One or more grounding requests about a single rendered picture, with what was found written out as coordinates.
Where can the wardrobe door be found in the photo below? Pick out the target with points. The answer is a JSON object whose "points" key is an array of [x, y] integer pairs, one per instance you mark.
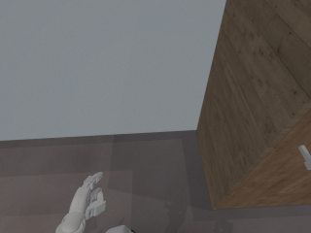
{"points": [[281, 178]]}

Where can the robot left forearm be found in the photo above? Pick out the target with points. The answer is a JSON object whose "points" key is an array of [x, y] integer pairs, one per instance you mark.
{"points": [[74, 222]]}

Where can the robot left hand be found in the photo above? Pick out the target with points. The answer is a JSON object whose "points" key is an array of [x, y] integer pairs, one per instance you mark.
{"points": [[84, 200]]}

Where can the handle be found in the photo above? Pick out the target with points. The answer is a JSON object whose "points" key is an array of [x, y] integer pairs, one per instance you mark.
{"points": [[306, 156]]}

